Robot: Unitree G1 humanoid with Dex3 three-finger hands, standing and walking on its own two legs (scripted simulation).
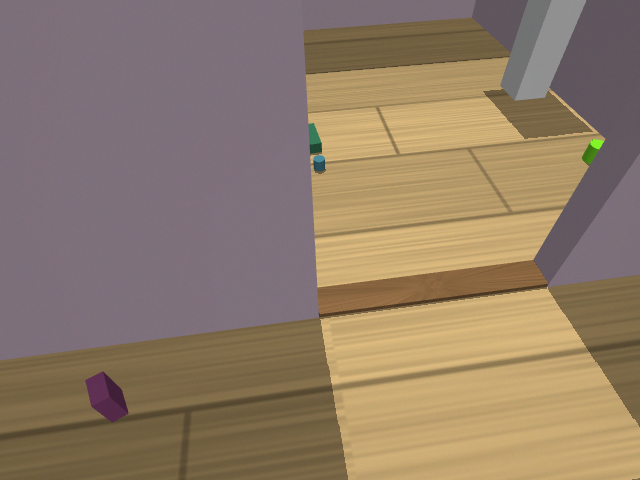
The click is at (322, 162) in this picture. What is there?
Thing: low tin
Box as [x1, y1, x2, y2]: [313, 155, 324, 170]
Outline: 317,155 313,158 314,169 322,170 324,168 324,157 321,155
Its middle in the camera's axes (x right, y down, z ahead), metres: -0.02 -0.41 +2.00
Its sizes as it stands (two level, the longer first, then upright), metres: 0.059 0.059 0.059
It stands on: the floor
